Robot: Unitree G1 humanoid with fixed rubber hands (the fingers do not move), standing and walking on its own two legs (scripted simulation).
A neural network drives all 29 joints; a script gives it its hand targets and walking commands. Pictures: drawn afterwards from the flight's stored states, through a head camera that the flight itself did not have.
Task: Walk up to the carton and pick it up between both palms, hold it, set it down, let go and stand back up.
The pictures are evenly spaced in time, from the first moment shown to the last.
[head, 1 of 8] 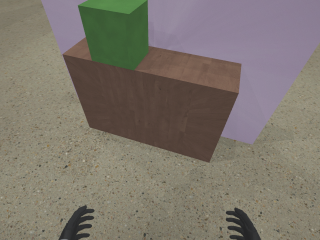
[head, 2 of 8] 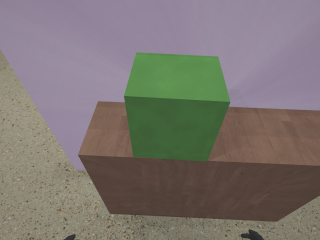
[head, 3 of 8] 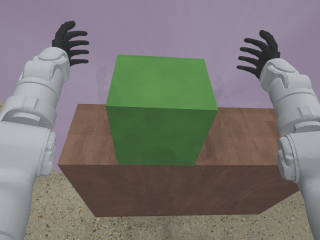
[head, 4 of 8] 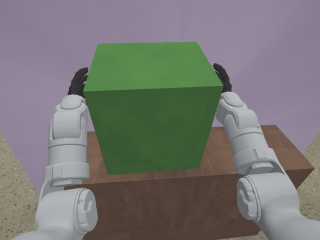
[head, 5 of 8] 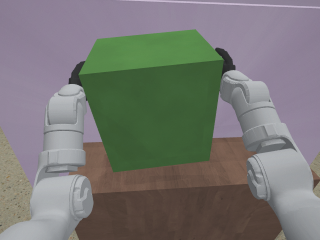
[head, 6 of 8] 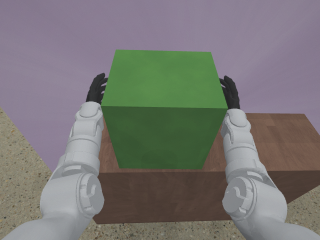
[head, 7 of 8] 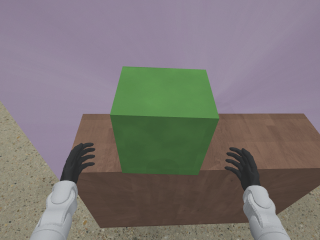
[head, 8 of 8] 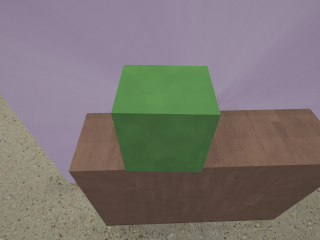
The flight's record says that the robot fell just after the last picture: no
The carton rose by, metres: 0.27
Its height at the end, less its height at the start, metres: +0.00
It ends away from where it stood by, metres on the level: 0.01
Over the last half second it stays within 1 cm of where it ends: yes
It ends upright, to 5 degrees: yes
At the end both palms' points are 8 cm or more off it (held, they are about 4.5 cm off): yes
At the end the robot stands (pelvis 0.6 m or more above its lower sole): yes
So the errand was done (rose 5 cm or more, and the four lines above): yes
